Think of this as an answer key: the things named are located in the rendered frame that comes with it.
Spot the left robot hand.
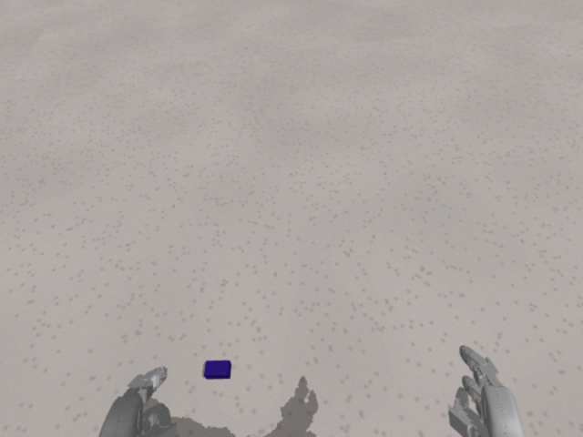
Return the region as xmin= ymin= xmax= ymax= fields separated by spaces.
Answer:
xmin=98 ymin=367 xmax=177 ymax=437

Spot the small box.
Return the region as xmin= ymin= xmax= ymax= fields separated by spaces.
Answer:
xmin=204 ymin=361 xmax=231 ymax=380

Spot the right robot hand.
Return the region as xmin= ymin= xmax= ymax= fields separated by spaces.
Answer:
xmin=448 ymin=345 xmax=526 ymax=437

